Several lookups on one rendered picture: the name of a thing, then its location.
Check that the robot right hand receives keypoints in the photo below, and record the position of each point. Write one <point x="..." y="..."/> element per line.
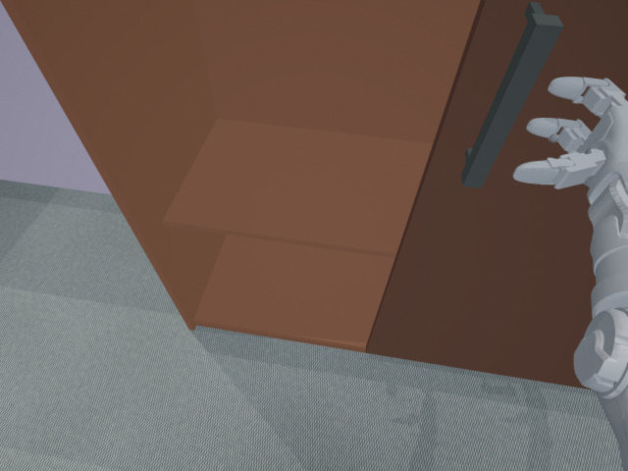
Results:
<point x="609" y="138"/>

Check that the handle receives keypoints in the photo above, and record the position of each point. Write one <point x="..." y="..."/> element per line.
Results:
<point x="533" y="50"/>

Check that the wardrobe door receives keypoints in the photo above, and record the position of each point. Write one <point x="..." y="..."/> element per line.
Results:
<point x="498" y="279"/>

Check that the robot right forearm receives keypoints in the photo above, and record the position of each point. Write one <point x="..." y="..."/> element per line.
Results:
<point x="608" y="197"/>

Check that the robot right upper arm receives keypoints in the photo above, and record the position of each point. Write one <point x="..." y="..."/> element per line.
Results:
<point x="601" y="364"/>

